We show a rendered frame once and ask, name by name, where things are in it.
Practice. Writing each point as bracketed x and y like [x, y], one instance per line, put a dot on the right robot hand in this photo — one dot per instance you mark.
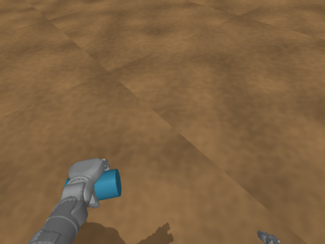
[267, 238]

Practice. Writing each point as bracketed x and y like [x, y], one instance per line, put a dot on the left robot arm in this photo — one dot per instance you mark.
[68, 215]

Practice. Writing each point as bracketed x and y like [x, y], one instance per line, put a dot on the left robot hand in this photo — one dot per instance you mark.
[92, 168]

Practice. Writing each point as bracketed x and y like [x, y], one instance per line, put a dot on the can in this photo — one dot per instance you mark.
[108, 185]

